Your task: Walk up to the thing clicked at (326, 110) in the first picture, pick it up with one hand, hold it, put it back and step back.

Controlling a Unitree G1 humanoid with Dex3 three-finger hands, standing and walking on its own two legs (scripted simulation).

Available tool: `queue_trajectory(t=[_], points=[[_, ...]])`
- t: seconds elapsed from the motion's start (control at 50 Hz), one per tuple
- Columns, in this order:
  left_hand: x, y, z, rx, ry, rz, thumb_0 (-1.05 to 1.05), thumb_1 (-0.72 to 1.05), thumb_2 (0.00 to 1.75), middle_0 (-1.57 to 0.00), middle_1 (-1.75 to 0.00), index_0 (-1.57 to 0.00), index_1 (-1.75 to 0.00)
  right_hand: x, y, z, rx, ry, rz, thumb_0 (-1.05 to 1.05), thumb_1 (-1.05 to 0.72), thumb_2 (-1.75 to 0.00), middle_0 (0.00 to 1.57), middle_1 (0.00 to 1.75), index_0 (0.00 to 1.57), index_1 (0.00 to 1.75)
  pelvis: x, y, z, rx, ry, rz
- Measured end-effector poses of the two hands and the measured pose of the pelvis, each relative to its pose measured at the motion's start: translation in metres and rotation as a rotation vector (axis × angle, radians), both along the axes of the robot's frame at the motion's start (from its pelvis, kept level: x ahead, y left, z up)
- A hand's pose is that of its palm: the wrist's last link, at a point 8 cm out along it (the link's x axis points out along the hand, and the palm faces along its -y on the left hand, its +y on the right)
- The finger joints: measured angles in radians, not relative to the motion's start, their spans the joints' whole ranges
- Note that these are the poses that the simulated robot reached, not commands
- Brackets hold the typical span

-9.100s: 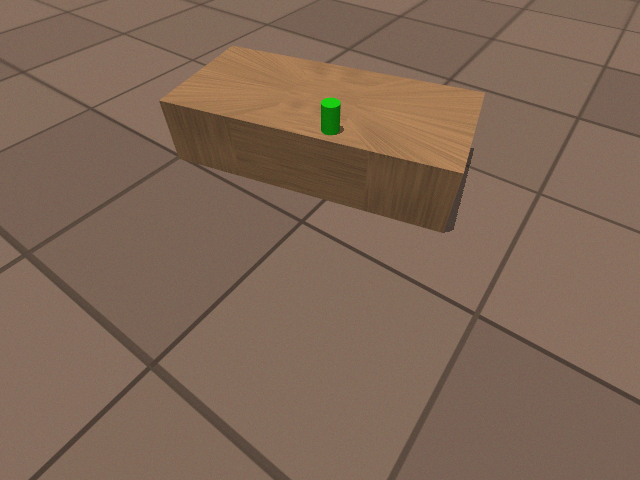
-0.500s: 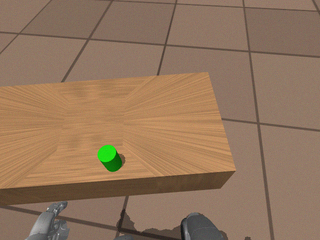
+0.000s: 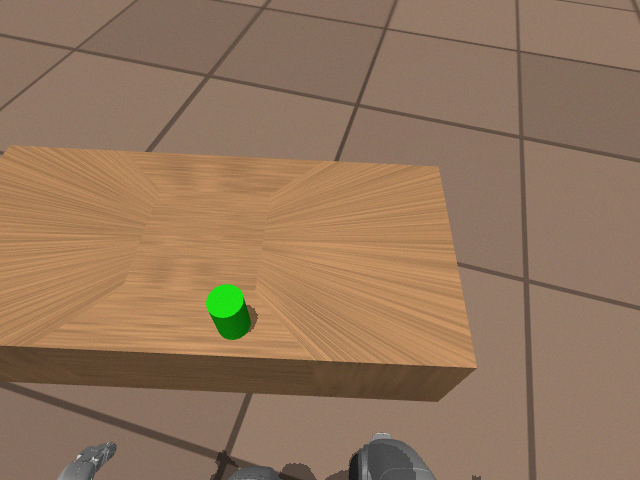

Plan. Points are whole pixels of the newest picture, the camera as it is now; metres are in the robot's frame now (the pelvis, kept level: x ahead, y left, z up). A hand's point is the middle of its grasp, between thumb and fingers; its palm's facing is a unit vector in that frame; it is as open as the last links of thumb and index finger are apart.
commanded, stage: walk up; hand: left
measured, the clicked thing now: (229, 313) +0.46 +0.22 -0.35
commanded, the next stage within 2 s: stand in 1.56 s
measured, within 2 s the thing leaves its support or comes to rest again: neither
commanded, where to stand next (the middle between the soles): +0.07 +0.03 m, yaw -2 degrees
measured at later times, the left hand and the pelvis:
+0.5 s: hand out of the picture +0.06 +0.28 -0.12, palm faces -0.02 -0.92 -0.38, open 7.4 cm; pelvis -0.01 +0.01 +0.03, yaw -2 degrees
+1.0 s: hand out of the picture +0.12 +0.26 -0.11, palm faces -0.08 -0.93 -0.37, open 7.4 cm; pelvis +0.01 +0.01 +0.04, yaw -3 degrees
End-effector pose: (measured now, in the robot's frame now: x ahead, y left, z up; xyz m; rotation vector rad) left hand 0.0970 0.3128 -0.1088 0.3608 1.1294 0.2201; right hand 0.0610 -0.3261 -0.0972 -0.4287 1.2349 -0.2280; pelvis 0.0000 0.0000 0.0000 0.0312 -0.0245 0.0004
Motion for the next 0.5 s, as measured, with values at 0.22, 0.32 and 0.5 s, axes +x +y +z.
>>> queue_trajectory(t=[0.22, 0.32, 0.5], points=[[-0.041, 0.013, 0.01, -0.001, 0.056, 0.037, 0.0, 0.9, 0.89, -0.21, -0.29, -0.2, -0.3, 0.018, 0.034, 0.003, 0.076, -0.095, 0.017, 0.01, -0.91, -0.9, 0.21, 0.3, 0.2, 0.3, -0.01, 0.01, 0.012, -0.077, -0.034, -0.016], [-0.05, 0.012, 0.02, 0.003, 0.043, 0.017, 0.0, 0.9, 0.89, -0.21, -0.3, -0.2, -0.3, 0.025, 0.047, 0.003, 0.119, -0.139, 0.022, 0.01, -0.91, -0.9, 0.21, 0.3, 0.2, 0.3, -0.016, 0.014, 0.017, -0.046, -0.037, -0.013], [-0.045, 0.011, 0.03, -0.007, 0.04, 0.009, 0.0, 0.9, 0.89, -0.21, -0.3, -0.2, -0.3, 0.012, 0.049, 0.008, 0.145, -0.107, 0.002, 0.01, -0.91, -0.9, 0.21, 0.3, 0.2, 0.3, -0.01, 0.015, 0.027, -0.038, -0.033, -0.033]])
